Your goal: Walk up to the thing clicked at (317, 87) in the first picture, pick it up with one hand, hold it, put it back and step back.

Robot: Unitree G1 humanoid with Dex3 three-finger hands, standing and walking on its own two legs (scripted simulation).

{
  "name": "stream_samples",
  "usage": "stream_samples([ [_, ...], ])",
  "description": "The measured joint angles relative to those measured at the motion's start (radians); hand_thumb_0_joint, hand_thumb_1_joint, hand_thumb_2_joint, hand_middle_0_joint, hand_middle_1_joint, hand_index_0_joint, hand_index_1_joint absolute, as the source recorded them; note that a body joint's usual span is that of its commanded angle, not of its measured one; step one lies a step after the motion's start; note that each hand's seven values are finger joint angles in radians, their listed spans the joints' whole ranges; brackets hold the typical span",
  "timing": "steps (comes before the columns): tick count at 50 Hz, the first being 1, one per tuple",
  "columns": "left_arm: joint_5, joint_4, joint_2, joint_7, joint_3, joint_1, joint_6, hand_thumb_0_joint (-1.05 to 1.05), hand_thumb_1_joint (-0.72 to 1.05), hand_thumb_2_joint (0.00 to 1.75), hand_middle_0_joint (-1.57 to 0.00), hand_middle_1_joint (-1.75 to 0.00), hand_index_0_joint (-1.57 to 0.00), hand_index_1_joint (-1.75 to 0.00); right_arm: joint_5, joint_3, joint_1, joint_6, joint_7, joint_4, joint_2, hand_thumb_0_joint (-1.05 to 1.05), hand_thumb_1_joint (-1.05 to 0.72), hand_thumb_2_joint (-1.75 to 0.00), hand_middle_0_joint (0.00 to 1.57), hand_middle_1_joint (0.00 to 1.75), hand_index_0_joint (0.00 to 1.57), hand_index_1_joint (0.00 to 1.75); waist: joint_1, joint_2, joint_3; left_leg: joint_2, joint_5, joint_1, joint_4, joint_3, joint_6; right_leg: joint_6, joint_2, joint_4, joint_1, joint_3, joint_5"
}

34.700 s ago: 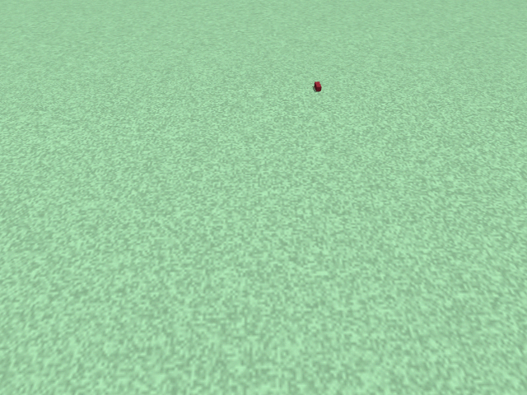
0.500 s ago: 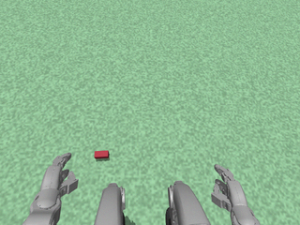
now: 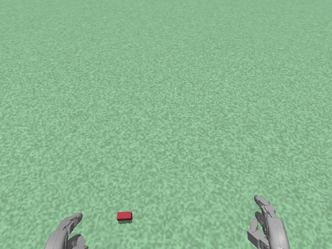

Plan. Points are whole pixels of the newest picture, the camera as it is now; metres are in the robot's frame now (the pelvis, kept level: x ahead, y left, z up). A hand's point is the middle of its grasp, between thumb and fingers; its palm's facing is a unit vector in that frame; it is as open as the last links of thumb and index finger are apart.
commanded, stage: home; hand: left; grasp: from above
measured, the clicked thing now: (124, 216) +0.44 +0.21 -0.70
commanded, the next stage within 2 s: stand in 1.88 s
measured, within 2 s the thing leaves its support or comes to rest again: neither
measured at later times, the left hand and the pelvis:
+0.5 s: hand out of the picture +0.16 +0.18 -0.04, palm faces +0.05 -0.98 -0.21, open 7.4 cm; pelvis +0.00 +0.00 +0.00, yaw +0 degrees
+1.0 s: hand out of the picture +0.16 +0.18 -0.04, palm faces +0.05 -0.98 -0.21, open 7.4 cm; pelvis +0.00 +0.00 +0.00, yaw +0 degrees
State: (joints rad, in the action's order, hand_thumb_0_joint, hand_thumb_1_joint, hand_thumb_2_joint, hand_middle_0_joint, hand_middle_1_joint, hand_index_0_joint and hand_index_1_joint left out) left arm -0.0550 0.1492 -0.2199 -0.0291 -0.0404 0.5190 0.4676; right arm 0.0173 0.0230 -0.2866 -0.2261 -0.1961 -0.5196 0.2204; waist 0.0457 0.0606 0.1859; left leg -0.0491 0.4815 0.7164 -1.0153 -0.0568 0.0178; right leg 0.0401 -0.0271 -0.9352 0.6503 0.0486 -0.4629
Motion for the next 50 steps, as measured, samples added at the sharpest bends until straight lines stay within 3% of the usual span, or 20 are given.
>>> stream_samples([
  [10,0.011,-0.019,0.002,0.014,0.002,-0.022,-0.007,0.01,0.9,0.89,-0.2,-0.3,-0.2,-0.3,-0.01,0.007,0.026,-0.029,0.007,-0.012,-0.005,0.02,-0.9,-0.89,0.21,0.3,0.2,0.3,-0.015,-0.013,-0.024,0.004,-0.001,-0.01,0.002,-0.005,0.004,-0.003,-0.003,-0.006,-0.01,0.005,-0.006],
  [50,0.009,-0.014,-0.008,0.012,0.007,-0.022,-0.007,0.01,0.9,0.89,-0.2,-0.3,-0.2,-0.3,-0.011,0.0,0.005,-0.027,0.005,-0.034,-0.002,0.02,-0.9,-0.89,0.21,0.3,0.2,0.3,-0.012,-0.012,-0.026,0.0,-0.001,-0.016,-0.001,0.0,0.006,-0.005,0.001,-0.012,-0.011,-0.002,-0.005],
])
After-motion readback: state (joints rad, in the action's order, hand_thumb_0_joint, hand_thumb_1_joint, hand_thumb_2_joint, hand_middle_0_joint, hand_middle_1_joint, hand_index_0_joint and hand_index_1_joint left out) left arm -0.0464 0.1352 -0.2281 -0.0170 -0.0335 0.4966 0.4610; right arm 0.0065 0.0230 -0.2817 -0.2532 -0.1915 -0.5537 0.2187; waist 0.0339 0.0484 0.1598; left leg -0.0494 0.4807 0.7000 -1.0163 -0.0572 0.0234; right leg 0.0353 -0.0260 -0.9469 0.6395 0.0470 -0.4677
